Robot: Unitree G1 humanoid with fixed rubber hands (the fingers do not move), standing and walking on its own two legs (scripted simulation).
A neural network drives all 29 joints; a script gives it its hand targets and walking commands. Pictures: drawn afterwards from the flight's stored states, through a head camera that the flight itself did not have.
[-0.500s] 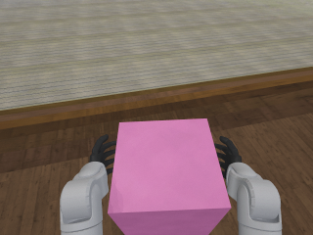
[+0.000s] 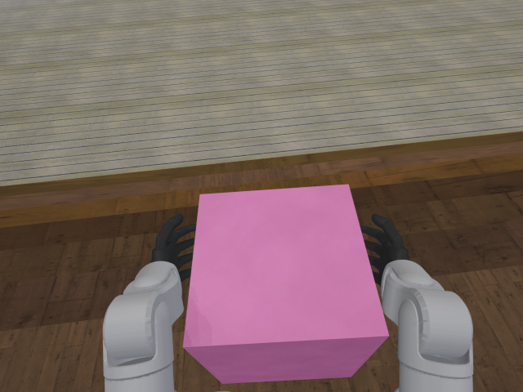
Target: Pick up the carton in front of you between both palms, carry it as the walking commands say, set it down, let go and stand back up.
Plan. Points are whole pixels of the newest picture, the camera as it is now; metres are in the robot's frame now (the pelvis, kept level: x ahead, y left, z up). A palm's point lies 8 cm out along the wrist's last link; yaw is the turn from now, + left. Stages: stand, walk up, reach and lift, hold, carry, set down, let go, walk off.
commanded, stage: carry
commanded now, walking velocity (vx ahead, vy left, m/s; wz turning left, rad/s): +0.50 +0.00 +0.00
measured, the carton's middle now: (280, 291) +0.26 +0.00 +0.01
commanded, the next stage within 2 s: none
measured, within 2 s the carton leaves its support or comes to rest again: neither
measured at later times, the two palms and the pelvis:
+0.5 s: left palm (207, 96) +0.69 +0.16 +0.07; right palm (342, 99) +0.66 -0.13 +0.08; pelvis +0.33 +0.05 -0.01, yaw -3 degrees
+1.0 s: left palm (224, 56) +1.01 +0.17 +0.01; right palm (322, 52) +1.02 -0.13 +0.00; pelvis +0.68 +0.01 -0.15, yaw -1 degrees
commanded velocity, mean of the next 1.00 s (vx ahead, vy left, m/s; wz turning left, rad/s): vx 0.50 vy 0.00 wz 0.00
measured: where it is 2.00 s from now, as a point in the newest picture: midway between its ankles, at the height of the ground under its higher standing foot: (288, 217)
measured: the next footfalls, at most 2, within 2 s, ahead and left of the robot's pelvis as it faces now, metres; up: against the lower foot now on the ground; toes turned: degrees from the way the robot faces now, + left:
left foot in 0.34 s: +0.42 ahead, +0.09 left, +0.00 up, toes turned +3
right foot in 0.96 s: +0.76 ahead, -0.03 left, -0.16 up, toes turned -3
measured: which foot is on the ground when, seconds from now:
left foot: up 0.00-0.32, down 0.34-0.96, up 0.98-1.00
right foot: down 0.00-0.36, up 0.38-0.94, down 0.96-1.00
